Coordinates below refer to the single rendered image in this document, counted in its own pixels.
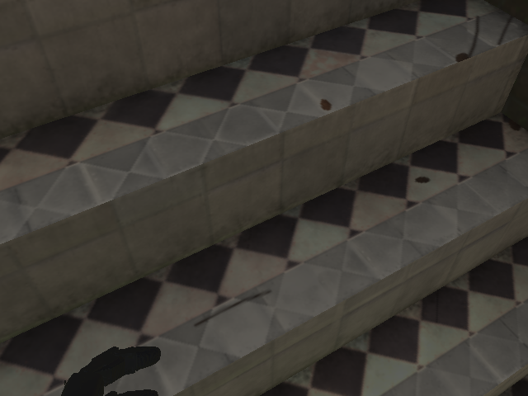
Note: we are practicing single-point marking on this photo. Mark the left robot hand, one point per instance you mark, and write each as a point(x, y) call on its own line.
point(108, 367)

